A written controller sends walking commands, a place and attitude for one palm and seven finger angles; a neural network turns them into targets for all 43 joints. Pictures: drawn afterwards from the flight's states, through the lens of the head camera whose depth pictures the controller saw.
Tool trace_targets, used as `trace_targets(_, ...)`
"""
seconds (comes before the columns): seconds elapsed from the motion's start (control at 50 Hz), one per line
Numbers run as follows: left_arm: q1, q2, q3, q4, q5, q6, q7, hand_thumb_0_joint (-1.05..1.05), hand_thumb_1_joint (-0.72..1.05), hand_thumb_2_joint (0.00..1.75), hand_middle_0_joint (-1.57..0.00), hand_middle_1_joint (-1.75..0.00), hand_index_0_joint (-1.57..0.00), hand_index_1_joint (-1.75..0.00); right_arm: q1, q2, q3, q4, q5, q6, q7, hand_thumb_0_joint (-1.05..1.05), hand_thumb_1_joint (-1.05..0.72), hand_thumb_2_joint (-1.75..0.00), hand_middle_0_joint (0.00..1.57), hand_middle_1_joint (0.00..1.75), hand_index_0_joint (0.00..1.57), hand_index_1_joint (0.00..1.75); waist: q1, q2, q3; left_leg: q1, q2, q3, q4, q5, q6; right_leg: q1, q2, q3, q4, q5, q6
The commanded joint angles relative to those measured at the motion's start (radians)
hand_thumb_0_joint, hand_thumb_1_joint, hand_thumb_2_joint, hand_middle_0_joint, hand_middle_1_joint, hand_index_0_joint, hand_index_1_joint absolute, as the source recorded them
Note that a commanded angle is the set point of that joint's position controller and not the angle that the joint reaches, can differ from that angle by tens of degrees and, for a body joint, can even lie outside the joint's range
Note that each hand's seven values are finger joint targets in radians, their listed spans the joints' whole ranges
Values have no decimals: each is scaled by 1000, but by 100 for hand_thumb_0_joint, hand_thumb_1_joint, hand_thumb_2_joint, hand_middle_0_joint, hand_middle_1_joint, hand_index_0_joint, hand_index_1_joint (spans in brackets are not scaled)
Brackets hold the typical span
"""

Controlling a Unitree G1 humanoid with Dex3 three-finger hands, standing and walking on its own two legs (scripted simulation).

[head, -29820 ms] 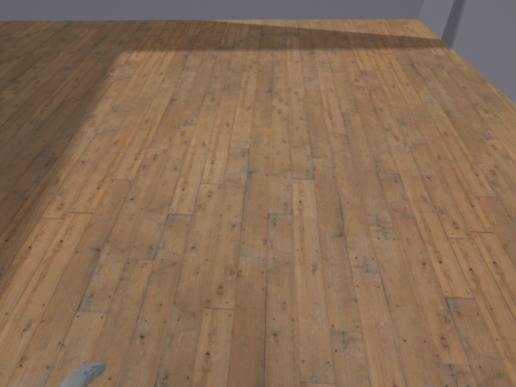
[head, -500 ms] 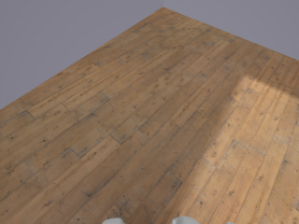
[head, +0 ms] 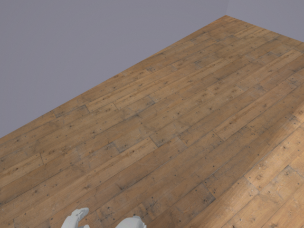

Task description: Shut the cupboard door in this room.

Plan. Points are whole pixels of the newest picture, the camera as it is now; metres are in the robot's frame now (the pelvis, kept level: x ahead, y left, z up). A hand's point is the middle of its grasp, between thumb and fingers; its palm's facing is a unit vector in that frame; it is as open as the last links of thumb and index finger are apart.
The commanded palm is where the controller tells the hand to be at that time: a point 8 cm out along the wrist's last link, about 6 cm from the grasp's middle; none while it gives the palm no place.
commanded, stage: walk to a spot facing it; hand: left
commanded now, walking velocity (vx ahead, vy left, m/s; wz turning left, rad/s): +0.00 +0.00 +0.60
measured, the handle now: out of the picture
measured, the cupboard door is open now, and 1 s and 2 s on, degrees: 78 78 78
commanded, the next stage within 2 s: none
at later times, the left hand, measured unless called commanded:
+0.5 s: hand out of the picture -0.06 +0.28 -0.18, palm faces +0.34 -0.90 -0.26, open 7.4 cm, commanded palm none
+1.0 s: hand out of the picture -0.02 +0.24 -0.13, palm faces +0.56 -0.78 -0.27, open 7.4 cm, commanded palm none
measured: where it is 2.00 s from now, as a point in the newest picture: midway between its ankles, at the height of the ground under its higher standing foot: outside the picture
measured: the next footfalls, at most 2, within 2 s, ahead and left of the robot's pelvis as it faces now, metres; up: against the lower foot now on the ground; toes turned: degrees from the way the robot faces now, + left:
left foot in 0.36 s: -0.04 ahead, +0.15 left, +0.00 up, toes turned +18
right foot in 0.86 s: +0.08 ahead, -0.06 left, +0.00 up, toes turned +29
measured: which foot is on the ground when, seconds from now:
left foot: up 0.00-0.34, down 0.36-0.86, up 0.88-1.00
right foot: down 0.00-0.36, up 0.38-0.84, down 0.86-1.00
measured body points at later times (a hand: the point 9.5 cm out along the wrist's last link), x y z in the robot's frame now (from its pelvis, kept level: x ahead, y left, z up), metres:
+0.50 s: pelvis -0.03 +0.05 +0.00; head +0.01 +0.10 +0.45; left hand -0.08 +0.33 -0.16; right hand +0.15 -0.17 -0.12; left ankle -0.07 +0.14 -0.73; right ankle -0.01 -0.11 -0.66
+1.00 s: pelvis +0.01 +0.03 +0.01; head +0.04 +0.01 +0.46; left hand -0.05 +0.28 -0.11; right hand +0.19 -0.18 -0.15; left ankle -0.07 +0.14 -0.65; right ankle +0.04 -0.08 -0.73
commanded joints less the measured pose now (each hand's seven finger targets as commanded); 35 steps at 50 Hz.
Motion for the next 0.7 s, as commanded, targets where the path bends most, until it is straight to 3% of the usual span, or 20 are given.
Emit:
trace_targets(0.0, -52, 178, 40, -92, -4, -23, 13, 0, 90, 90, -20, -30, -20, -30, -1, -89, -25, -76, -6, -12, 16, 0, -90, -90, 20, 30, 20, 30, -3, -216, -5, -98, 92, 45, 382, 33, -38, -24, -282, 151, -285, 94, -93)
trace_targets(0.04, -1, 173, 38, -80, -1, -29, 9, 0, 90, 90, -20, -30, -20, -30, 0, -74, -18, -73, -2, -11, 19, 0, -90, -90, 20, 30, 20, 30, 13, -239, -19, -108, 95, 70, 384, 63, -52, 31, -258, 80, -255, 183, -82)
trace_targets(0.14, 104, 217, 52, -50, 7, -23, 8, 0, 90, 90, -20, -30, -20, -30, -102, -72, -5, -101, 4, -10, 21, 0, -90, -90, 20, 30, 20, 30, 72, -237, -43, -64, 120, 123, 191, -3, -69, 118, -306, 48, -235, 209, -115)
trace_targets(0.24, 148, 270, 69, -29, 14, -16, 3, 0, 90, 90, -20, -30, -20, -30, -139, -62, 15, -117, 15, -31, 17, 0, -90, -90, 20, 30, 20, 30, 103, -291, -108, 65, 106, 187, -89, -71, -51, 188, -344, 10, -133, 429, -130)
trace_targets(0.28, 130, 276, 74, -22, 9, -12, 0, 0, 90, 90, -20, -30, -20, -30, -77, -71, 14, -106, 16, -43, 14, 0, -90, -90, 20, 30, 20, 30, 68, -274, -153, 175, 96, 205, -286, 43, -40, 187, -335, -45, -31, 455, -84)
trace_targets(0.3, 121, 268, 75, -25, 0, -8, -2, 0, 90, 90, -20, -30, -20, -30, -30, -98, 9, -91, 14, -51, 15, 0, -90, -90, 20, 30, 20, 30, 37, -199, -177, 302, 101, 190, -432, 194, -30, 115, -309, -91, 67, 405, -33)
trace_targets(0.32, 130, 224, 68, -42, -8, -1, -6, 0, 90, 90, -20, -30, -20, -30, 22, -187, -11, -82, 9, -63, 11, 0, -90, -90, 20, 30, 20, 30, 6, 13, -222, 493, 246, -6, -496, 407, 28, -85, -224, -132, 251, 162, 34)
trace_targets(0.34, 71, 148, 43, -84, -9, 4, -12, 0, 90, 90, -20, -30, -20, -30, 81, -294, -41, -75, 8, -64, 2, 0, -90, -90, 20, 30, 20, 30, -40, 286, -206, 564, 489, -309, -488, 831, 148, -360, -96, -106, 441, -387, 100)
trace_targets(0.36, 9, 168, 37, -97, -1, 17, -7, 0, 90, 90, -20, -30, -20, -30, 129, -298, -37, -52, 11, -54, -3, 0, -90, -90, 20, 30, 20, 30, -58, 182, -198, 521, 516, -235, -454, 882, 208, -350, -110, -19, 531, -374, 86)
trace_targets(0.4, -22, 158, 45, -69, -5, 20, -6, 0, 90, 90, -20, -30, -20, -30, 52, -234, -23, -58, 4, -60, -25, 0, -90, -90, 20, 30, 20, 30, -31, 194, -141, 458, 415, -202, -453, 837, 211, -376, -105, 34, 600, -271, 89)
trace_targets(0.44, 8, 170, 50, -43, -7, 17, -15, 0, 90, 90, -20, -30, -20, -30, -42, -195, -4, -89, 3, -64, -26, 0, -90, -90, 20, 30, 20, 30, 18, 140, -102, 407, 328, -119, -459, 774, 173, -341, -88, 46, 605, -162, 89)
trace_targets(0.48, 32, 171, 51, -27, -6, 13, -20, 0, 90, 90, -20, -30, -20, -30, -49, -182, 0, -94, 6, -70, -25, 0, -90, -90, 20, 30, 20, 30, 28, 103, -123, 420, 296, -94, -464, 744, 157, -325, -72, 41, 596, -115, 97)
trace_targets(0.54, 13, 175, 49, -32, -7, 14, -13, 0, 90, 90, -20, -30, -20, -30, -12, -180, 0, -87, 7, -71, -25, 0, -90, -90, 20, 30, 20, 30, 18, 61, -129, 440, 302, -145, -478, 712, 173, -327, -62, 60, 564, -99, 105)
trace_targets(0.68, -75, 157, 39, -81, -13, 8, -5, 0, 90, 90, -20, -30, -20, -30, 29, -185, -11, -83, -2, -62, -24, 0, -90, -90, 20, 30, 20, 30, -5, 74, -118, 427, 300, -287, -456, 700, 208, -279, -24, 79, 359, -168, 101)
